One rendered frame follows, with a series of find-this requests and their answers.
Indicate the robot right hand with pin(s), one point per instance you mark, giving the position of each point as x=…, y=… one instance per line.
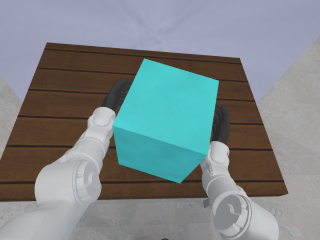
x=222, y=128

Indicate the robot left hand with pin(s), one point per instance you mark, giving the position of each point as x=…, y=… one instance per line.
x=112, y=99

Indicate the right robot forearm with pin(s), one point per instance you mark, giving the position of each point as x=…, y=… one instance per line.
x=216, y=179

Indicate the left robot forearm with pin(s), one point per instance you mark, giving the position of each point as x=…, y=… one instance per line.
x=94, y=142

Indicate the table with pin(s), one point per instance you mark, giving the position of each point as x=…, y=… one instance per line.
x=71, y=81

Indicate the left robot upper arm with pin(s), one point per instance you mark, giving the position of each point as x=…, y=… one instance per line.
x=63, y=192

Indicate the right robot upper arm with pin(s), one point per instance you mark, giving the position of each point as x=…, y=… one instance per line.
x=239, y=218

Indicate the carton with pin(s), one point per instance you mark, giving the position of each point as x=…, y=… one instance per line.
x=164, y=125

